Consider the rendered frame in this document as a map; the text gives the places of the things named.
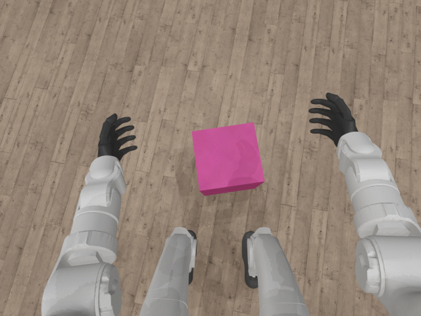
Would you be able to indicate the robot right upper arm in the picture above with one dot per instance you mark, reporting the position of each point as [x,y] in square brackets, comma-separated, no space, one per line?
[389,267]

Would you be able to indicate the robot left forearm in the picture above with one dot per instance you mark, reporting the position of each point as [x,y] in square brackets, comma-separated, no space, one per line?
[93,235]

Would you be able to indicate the robot right hand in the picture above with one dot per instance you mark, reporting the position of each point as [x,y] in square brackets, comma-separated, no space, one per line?
[341,122]

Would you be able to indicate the carton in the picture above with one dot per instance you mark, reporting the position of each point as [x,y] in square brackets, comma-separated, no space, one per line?
[227,159]

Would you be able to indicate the robot left upper arm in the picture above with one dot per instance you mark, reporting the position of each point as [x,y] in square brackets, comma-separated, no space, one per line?
[84,290]

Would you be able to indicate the robot left thigh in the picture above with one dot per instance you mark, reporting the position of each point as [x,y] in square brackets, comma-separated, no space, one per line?
[168,291]

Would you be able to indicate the robot right foot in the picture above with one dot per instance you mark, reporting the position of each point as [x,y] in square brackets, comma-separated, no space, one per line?
[251,281]

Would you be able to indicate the robot right forearm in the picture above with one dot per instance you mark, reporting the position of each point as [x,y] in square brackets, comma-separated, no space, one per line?
[379,208]

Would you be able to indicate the robot left hand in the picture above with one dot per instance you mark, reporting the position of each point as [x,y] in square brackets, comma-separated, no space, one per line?
[108,143]

